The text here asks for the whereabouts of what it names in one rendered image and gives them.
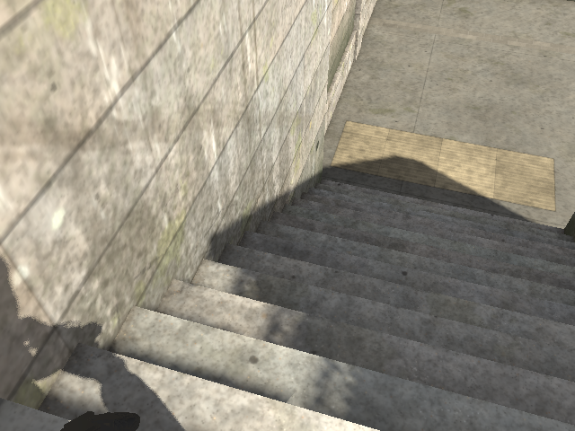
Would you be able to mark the left robot hand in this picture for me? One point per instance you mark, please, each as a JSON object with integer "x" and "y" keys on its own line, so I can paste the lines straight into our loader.
{"x": 117, "y": 421}

